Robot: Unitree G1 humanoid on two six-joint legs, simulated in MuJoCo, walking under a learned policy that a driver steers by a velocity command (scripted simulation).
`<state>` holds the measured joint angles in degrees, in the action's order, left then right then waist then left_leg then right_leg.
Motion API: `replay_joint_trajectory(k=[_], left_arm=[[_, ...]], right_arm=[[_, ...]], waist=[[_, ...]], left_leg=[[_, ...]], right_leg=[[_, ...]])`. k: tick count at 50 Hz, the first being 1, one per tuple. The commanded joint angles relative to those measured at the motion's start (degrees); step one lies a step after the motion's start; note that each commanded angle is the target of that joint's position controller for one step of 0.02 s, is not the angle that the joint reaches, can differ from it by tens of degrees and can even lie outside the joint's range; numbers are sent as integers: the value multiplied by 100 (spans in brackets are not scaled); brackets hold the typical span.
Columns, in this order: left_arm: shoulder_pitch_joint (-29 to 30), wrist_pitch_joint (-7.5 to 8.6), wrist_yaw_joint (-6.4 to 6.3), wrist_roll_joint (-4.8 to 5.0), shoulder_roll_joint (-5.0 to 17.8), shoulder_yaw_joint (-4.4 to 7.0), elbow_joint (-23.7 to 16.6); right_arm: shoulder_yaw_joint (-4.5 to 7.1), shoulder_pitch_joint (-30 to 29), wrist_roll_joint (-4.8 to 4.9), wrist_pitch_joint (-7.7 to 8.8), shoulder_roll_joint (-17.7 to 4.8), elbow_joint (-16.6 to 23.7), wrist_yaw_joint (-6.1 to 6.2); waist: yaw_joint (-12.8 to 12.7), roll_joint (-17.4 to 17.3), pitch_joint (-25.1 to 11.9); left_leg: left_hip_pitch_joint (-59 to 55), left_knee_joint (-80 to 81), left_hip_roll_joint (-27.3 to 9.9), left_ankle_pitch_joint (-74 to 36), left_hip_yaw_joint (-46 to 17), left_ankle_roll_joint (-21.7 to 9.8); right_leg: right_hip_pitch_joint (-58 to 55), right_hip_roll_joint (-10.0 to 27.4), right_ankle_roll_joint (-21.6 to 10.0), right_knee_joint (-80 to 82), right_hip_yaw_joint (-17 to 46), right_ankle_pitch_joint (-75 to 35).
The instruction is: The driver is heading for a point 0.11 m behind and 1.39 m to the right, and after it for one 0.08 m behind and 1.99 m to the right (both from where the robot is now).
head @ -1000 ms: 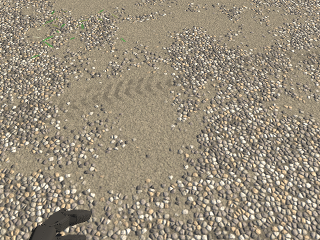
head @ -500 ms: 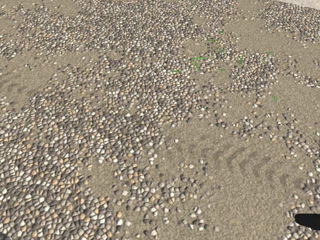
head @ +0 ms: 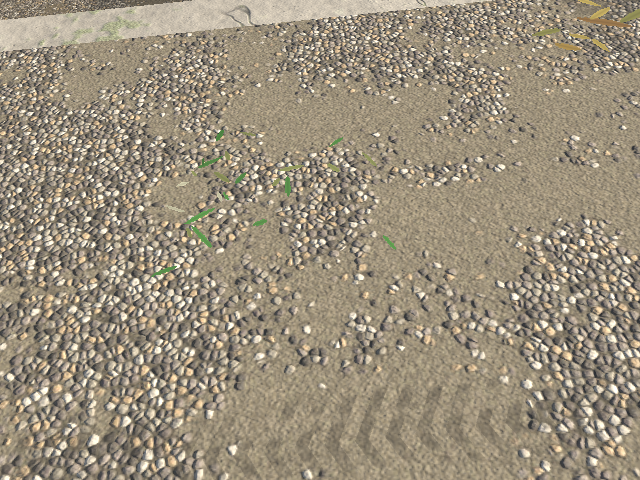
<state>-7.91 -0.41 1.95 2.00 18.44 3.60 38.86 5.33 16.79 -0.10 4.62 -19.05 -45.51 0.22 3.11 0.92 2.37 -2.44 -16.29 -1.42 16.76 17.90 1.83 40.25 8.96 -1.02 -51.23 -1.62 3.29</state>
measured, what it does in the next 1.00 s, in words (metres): walks ahead, turning right: right foot, then left foot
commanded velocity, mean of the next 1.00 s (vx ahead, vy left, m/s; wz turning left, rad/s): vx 0.95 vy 0.00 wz -0.96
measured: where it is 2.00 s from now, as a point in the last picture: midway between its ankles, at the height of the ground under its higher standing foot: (607, 279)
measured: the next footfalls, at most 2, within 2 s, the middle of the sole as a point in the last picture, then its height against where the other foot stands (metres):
right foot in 0.14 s outside the picture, level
left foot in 0.58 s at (376, 370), level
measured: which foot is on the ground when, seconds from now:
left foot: down 0.00-0.12, up 0.14-0.56, down 0.58-1.00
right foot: up 0.00-0.12, down 0.14-0.60, up 0.62-1.00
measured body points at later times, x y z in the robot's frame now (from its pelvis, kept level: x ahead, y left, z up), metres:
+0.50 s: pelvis +0.39 -0.10 +0.00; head +0.40 -0.14 +0.45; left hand +0.50 +0.16 -0.10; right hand +0.56 -0.42 -0.04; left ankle +0.68 -0.03 -0.68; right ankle +0.22 -0.12 -0.74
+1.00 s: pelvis +0.74 -0.31 -0.03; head +0.73 -0.35 +0.42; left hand +1.07 -0.40 -0.06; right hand +0.48 -0.44 -0.17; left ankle +0.71 -0.07 -0.73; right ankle +0.78 -0.55 -0.69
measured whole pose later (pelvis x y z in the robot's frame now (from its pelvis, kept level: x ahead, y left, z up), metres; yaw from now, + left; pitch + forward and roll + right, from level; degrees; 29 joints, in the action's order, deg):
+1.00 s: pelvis +0.74 -0.31 -0.03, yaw -57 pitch +0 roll +4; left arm -1.8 1.3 3.7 2.3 17.4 2.1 30.8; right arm 3.7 24.7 -0.7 4.9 -17.9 -49.3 0.4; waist 6.2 0.6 3.9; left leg -15.2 -12.6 0.9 25.9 16.4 3.9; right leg 46.0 5.8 -5.5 -49.9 -3.9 -0.1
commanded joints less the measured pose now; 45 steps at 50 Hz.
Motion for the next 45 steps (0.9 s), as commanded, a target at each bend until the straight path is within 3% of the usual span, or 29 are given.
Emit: replay_joint_trajectory(k=[1, 2, 4, 5, 6, 7, 8, 9, 10, 11, 12, 14, 17, 21, 26, 27, 28, 29, 30, 31, 32, 33, 34, 35, 36, 38, 40, 43, 45], left_arm=[[164, -2, 119, 43, 233, 10, -334], [245, -12, 135, 54, 286, 19, -380], [8, -40, 108, 71, 514, 114, -407], [-511, -70, 70, 114, 694, 219, -324], [-1452, -81, 32, 156, 967, 394, -119], [-2877, -85, -45, 163, 1418, 671, 324], [-2496, -56, -62, 182, 1992, 717, 449], [-2097, 211, 68, 25, 1750, 524, -52], [-1931, 402, 136, -24, 1249, 424, -179], [-1927, 507, 147, -83, 1119, 377, -148], [-1602, 547, 140, -94, 949, 318, -182], [-1077, 564, 11, -172, 740, 228, -384], [-1299, 550, -194, -49, 652, 187, -314], [-1570, 421, -352, -23, 683, 213, -112], [-1633, 389, -419, 72, 622, 284, 75], [-1582, 350, -429, 52, 642, 312, 76], [-1453, 308, -399, -40, 673, 321, 23], [-1156, 285, -325, -194, 599, 252, -127], [-1228, 325, -252, -408, -100, 12, -291], [-2386, 400, -240, 211, -480, -134, -570], [-1997, 356, -306, 342, 137, -86, -330], [-1223, 333, -286, 185, 522, -6, -419], [-780, 304, -272, 15, 524, 9, -491], [-521, 302, -233, -80, 485, 36, -619], [-542, 247, -178, -13, 400, 46, -643], [-467, 130, -137, 106, 159, -5, -755], [-283, 81, -99, 71, 18, -69, -903], [-54, 121, -26, 58, 110, -79, -980], [367, 157, 47, 28, 179, -78, -1057]], right_arm=[[207, -608, 75, 30, -829, 437, -46], [233, -595, 93, -18, -894, 419, -75], [303, -656, 161, -110, -1139, 432, -107], [322, -720, 207, -169, -1235, 452, -116], [313, -871, 265, -224, -1265, 498, -130], [216, -1104, 243, -205, -1046, 608, -102], [-118, -624, 31, -39, 178, 825, -114], [-208, -978, 166, 257, -9, 1292, -88], [-82, -1745, 366, 454, -641, 1417, -83], [-116, -1812, 346, 557, -541, 1419, -76], [-141, -1634, 159, 578, -424, 1263, -36], [-68, -1194, 44, 443, -501, 1065, -84], [-95, -1787, -49, 293, -350, 1171, -85], [-229, -2725, 4, 306, 110, 1534, -199], [-9, -2656, 231, 398, -384, 1634, -213], [65, -2374, 255, 419, -520, 1585, -191], [213, -1562, 286, 427, -758, 1410, -133], [300, -272, 312, 372, -903, 1185, -49], [280, 1064, 210, 280, -1141, 990, 28], [285, 879, -75, 309, -1449, 867, -133], [155, 238, -32, 276, -721, 1110, -155], [85, 9, 28, 210, -391, 1102, -101], [83, -4, -29, 166, -411, 945, -88], [75, -111, -74, 165, -393, 794, -71], [26, -200, -112, 193, -272, 685, -43], [-30, -214, 10, 232, -60, 471, -58], [-12, -239, 65, 238, -175, 353, -51], [5, -392, -65, 234, -418, 343, -9], [2, -214, -83, 222, -534, 273, 10]], waist=[[-274, -113, 522], [-273, -119, 613], [-502, -320, 414], [-819, -470, 96], [-1381, -485, -377], [-2071, -47, -739], [-1060, 2188, -272], [-845, 1918, -1206], [-1052, 824, -686], [-885, 253, -495], [-599, -219, -329], [-207, -47, -219], [-385, -242, 192], [-789, 219, 380], [-700, 633, 265], [-526, 749, 136], [-88, 843, -393], [648, 865, -1264], [920, -155, -2363], [-57, -3652, -3021], [156, -2571, -2021], [329, -1579, -1261], [274, -433, -827], [129, -340, -511], [-38, -428, -305], [-158, -603, -55], [-253, -457, 230], [-335, -273, 506], [-187, -55, 684]], left_leg=[[44, 998, -1661, -837, -379, -909], [-118, 881, -1646, -1160, -230, -846], [-259, 124, -1595, -3473, 25, -736], [-233, -701, -1566, -4845, 114, -683], [152, -2062, -1446, -5712, 172, -599], [1637, -4252, -1163, -4890, 1, -365], [4081, -6674, 86, 1407, -487, 17], [5108, -7357, 547, 1788, -2120, -99], [5548, -7033, 248, 1092, -2415, -337], [5407, -6572, 67, 742, -2483, -479], [4899, -5991, -174, 423, -2572, -486], [4087, -5167, -335, 31, -2740, -320], [3938, -3720, -179, -578, -2424, 28], [3141, -1826, 261, -2137, -2035, 286], [2531, -1072, 209, -2149, -2435, 206], [2301, -1098, 203, -1827, -2388, 141], [1476, -1227, 272, -1493, -2242, 22], [-83, -1573, 7, -1152, -2268, -106], [-2205, -2072, -964, 468, -3476, -253], [-3077, -70, -2344, 3204, -7465, -1216], [-2329, 357, -2132, 4036, -7280, -1094], [-1542, 217, -1905, 3005, -6031, -947], [-770, 146, -1700, 1720, -5121, -876], [-150, 136, -1550, 874, -4499, -916], [269, 222, -1418, 440, -3982, -876], [533, 422, -1382, 43, -3315, -874], [689, 627, -1477, -430, -2766, -929], [912, 909, -1297, -1098, -1726, -880], [782, 1015, -1102, -1506, -1107, -743]], right_leg=[[-3, 174, -253, 394, -54, -128], [-37, 115, -340, 498, -207, 72], [-718, -305, -549, 458, -716, 737], [-1399, -639, -673, 298, -986, 1149], [-2648, -1023, -885, 428, -1153, 1286], [-4626, -1294, -1200, 839, -653, 1219], [-5355, -439, -1926, 2002, 1995, 2422], [-5653, 481, -2525, 3663, 5194, 4231], [-5406, 763, -2142, 4186, 5352, 4173], [-4928, 748, -2038, 4068, 5102, 3790], [-4214, 533, -1885, 3864, 4464, 3153], [-3333, 41, -1796, 3762, 3550, 2551], [-2830, -295, -1705, 3989, 2735, 1395], [-2142, -729, -1270, 3930, 2101, 1030], [-2916, -441, -977, 3373, 2658, 812], [-3172, -374, -920, 3083, 2727, 110], [-3340, -502, -787, 2275, 2636, -1048], [-2875, -742, -547, 813, 2344, -1551], [-1540, -1065, -440, -1353, 2023, 695], [259, -1468, -244, -3239, 1604, 2833], [771, -910, -225, -3587, 1347, 2199], [835, -769, -213, -3506, 1048, 1806], [555, -530, -227, -3266, 949, 1683], [354, -297, -247, -2854, 982, 1521], [114, -100, -270, -2652, 1016, 1476], [288, 105, -303, -2507, 907, 1585], [708, 215, -262, -2399, 843, 1291], [793, 172, -131, -1813, 668, 271], [686, 44, -187, -1077, 296, -342]])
